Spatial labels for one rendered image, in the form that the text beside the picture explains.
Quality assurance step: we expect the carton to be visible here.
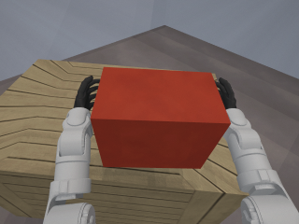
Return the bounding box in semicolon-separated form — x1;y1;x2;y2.
90;67;231;169

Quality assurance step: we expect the robot right upper arm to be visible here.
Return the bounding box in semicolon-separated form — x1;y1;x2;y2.
240;194;299;224

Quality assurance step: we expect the left robot forearm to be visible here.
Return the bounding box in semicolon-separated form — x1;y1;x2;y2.
43;107;93;224

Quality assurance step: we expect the robot left hand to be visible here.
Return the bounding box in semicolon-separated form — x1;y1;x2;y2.
73;76;100;111

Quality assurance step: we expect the robot left upper arm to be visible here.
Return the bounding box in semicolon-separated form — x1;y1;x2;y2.
44;203;96;224

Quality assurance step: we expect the robot right hand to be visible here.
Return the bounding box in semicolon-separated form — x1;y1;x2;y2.
215;77;237;109

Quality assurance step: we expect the pedestal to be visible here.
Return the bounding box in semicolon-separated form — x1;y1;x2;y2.
0;59;249;224

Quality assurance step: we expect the right robot forearm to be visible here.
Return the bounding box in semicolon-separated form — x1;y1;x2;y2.
222;108;299;216

